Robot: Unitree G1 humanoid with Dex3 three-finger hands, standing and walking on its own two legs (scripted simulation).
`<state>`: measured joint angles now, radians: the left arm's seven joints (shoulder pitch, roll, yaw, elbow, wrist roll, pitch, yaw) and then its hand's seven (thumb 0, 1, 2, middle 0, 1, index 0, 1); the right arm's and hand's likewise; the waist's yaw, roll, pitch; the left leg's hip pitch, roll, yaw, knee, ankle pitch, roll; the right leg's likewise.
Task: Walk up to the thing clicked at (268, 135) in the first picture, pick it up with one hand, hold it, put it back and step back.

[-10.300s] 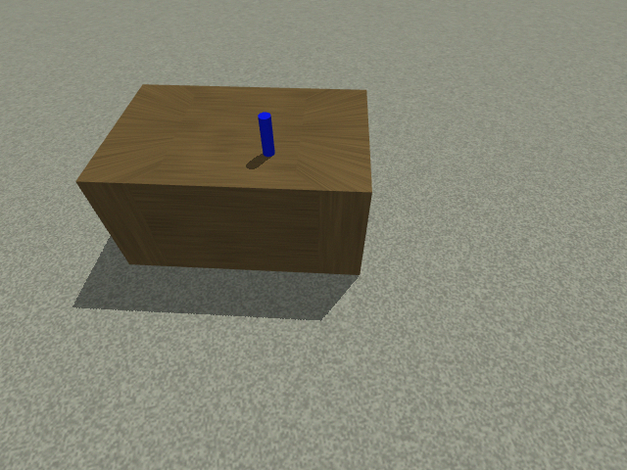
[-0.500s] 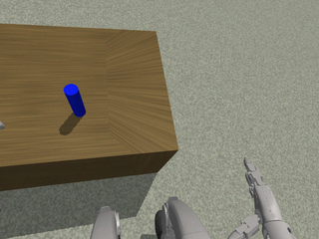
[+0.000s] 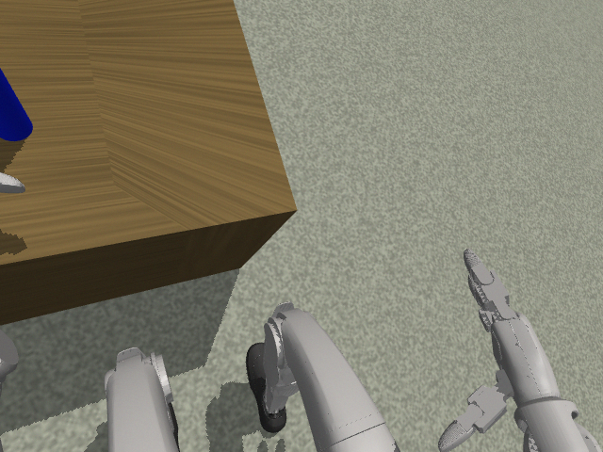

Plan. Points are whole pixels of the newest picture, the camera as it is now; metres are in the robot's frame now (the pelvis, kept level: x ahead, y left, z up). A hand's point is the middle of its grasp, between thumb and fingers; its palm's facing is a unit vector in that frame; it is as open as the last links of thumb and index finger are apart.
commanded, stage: close in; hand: left
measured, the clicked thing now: out of the picture +0.58 +0.22 -0.04
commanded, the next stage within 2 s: close in 0.48 s
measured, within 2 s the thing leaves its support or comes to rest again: leaves its support in 1.80 s
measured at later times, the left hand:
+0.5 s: hand (3, 121) +0.54 +0.21 -0.04, palm faces +0.19 -0.98 +0.01, open 17.3 cm
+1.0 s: hand (2, 102) +0.57 +0.21 -0.04, palm faces +0.21 -0.98 -0.01, open 15.7 cm
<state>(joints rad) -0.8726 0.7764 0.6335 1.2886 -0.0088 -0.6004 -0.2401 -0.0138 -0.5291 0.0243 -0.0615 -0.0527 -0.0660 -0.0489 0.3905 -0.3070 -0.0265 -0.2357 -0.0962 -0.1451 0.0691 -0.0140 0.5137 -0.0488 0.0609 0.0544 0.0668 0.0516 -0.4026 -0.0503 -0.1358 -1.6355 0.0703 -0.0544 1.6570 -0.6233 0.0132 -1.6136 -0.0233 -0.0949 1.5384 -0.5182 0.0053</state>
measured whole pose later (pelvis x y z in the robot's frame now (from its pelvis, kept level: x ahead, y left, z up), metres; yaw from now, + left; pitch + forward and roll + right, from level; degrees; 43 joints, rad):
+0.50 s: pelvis +0.01 +0.00 +0.00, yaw +1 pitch +34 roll -6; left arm -0.84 0.63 0.52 1.19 0.02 -0.57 -0.06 -0.01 -0.52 0.01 -0.08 -0.05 -0.10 -0.03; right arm 0.43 -0.32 -0.09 -0.35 -0.07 -0.06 0.09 -0.01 0.52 -0.05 0.06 0.05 0.07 0.05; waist -0.40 -0.04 -0.16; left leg -1.62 0.06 -0.05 1.65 -0.64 0.01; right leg -1.60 -0.03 -0.09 1.54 -0.54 0.01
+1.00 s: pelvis +0.01 +0.00 +0.00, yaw +0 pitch +35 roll -6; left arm -0.90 0.70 0.52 1.26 0.05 -0.60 -0.02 -0.01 -0.52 0.10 -0.41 -0.25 -0.41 -0.24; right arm 0.44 -0.34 -0.08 -0.43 -0.07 -0.03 0.10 -0.01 0.50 -0.05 0.06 0.05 0.07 0.05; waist -0.43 -0.05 -0.15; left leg -1.62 0.07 -0.05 1.65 -0.64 0.01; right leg -1.61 -0.02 -0.09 1.54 -0.54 0.00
